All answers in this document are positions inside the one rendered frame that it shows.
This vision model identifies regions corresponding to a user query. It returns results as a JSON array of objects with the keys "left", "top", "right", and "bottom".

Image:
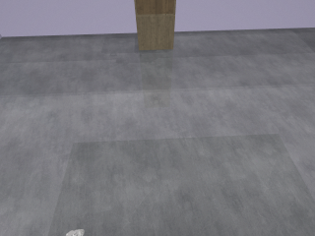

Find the cupboard door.
[{"left": 136, "top": 0, "right": 174, "bottom": 15}]

